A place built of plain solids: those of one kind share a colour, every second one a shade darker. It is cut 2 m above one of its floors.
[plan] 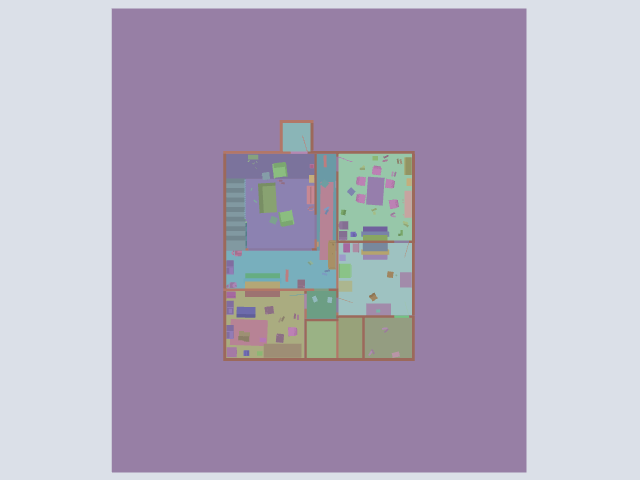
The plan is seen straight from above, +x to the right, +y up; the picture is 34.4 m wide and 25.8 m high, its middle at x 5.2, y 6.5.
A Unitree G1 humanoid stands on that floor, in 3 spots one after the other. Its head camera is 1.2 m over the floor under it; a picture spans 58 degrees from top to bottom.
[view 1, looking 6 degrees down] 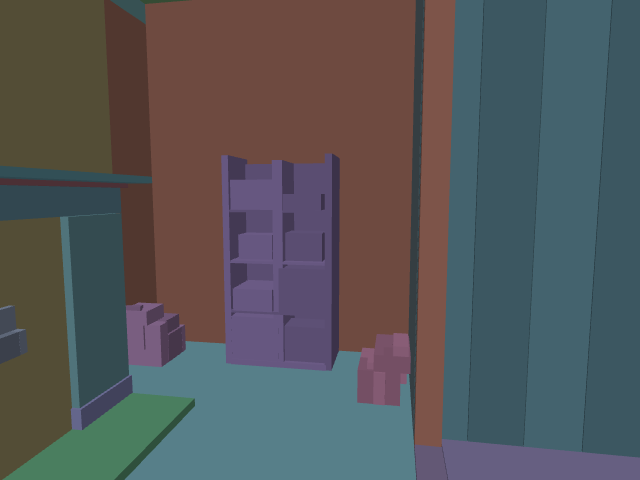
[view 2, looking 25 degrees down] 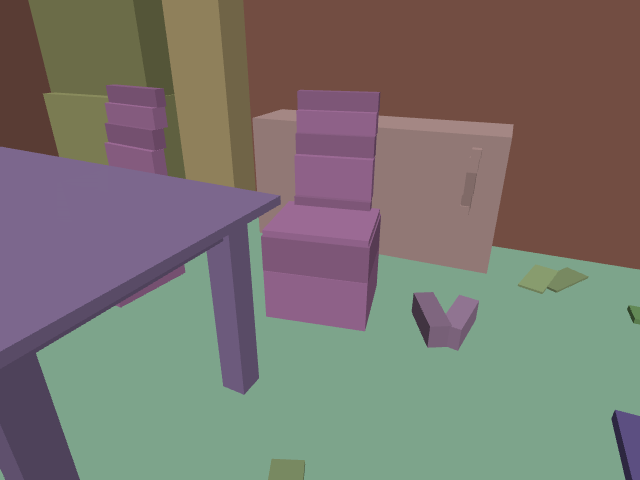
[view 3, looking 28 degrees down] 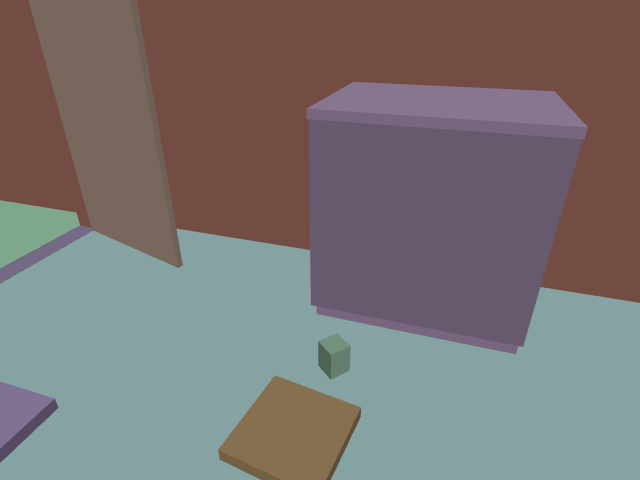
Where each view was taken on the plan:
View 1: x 3.38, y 5.83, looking -170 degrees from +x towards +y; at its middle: flat_shelf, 2.94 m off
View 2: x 7.42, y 7.72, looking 23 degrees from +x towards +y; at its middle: chair_ladder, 1.82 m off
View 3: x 8.12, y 4.28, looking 18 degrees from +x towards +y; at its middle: counter_run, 1.66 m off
